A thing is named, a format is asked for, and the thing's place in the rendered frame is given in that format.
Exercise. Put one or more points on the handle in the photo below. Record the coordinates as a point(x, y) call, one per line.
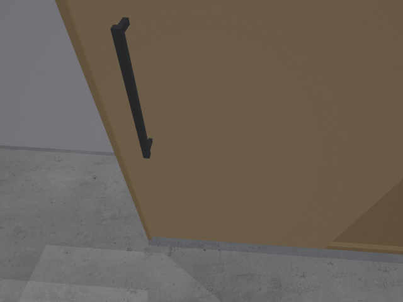
point(118, 34)

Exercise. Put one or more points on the wardrobe door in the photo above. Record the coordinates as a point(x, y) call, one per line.
point(273, 122)
point(382, 224)

